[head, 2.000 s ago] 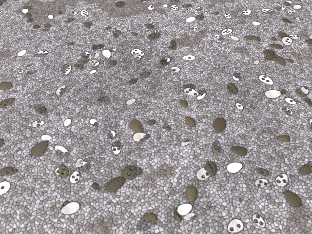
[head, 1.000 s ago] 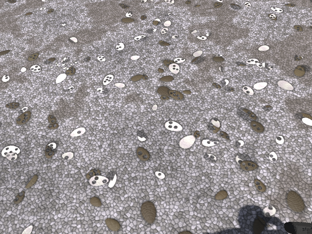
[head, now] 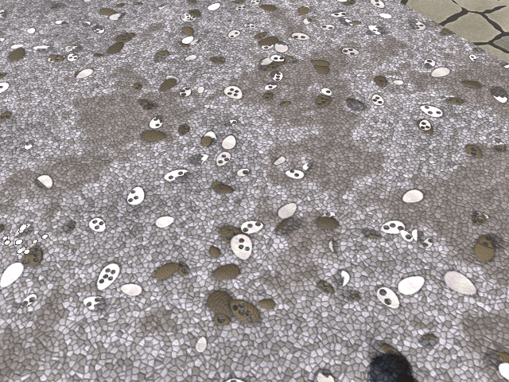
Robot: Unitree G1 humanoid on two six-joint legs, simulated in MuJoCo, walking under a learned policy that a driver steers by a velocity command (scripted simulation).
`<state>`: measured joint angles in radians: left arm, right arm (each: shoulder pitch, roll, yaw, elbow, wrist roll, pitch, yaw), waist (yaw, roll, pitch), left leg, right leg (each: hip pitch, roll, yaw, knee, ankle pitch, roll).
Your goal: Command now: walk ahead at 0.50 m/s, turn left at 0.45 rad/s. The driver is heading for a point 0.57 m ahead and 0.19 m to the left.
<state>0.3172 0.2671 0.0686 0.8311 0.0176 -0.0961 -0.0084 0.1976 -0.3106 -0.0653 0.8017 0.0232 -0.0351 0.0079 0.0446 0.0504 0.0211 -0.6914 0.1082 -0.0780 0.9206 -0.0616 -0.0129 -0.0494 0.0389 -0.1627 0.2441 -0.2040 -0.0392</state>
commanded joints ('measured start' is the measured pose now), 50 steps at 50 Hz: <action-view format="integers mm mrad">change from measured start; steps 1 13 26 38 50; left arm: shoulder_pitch -79 41 -299 -44 -211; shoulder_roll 147 58 78 174 146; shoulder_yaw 31 -6 -10 32 -2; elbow -65 -101 -180 -148 -64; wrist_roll -6 -2 -7 -12 -17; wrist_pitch -18 19 -6 -14 37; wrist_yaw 13 28 3 -16 -9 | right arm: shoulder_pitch -54 181 90 279 60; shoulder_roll -13 -303 -151 -124 -42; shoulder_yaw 5 -102 -53 -29 -5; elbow -71 -119 -150 -133 -154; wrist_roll -4 13 -4 2 -23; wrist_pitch -11 10 -20 1 60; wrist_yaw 19 17 -21 -38 -37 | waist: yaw -11 -100 -93 -12 -58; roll -84 241 12 -241 -161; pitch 47 -301 -19 -271 -150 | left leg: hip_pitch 43 1068 415 12 461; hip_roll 9 192 -27 -176 -82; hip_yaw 31 -619 -173 -146 31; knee -152 -523 -689 399 -310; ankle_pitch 146 -239 41 -564 -137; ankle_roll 9 441 249 -19 -35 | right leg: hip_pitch -67 -614 -465 257 -165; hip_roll -267 6 -77 -449 -255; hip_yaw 52 25 209 804 290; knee -142 1128 407 142 81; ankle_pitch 275 -318 226 343 494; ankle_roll -127 88 116 -248 -175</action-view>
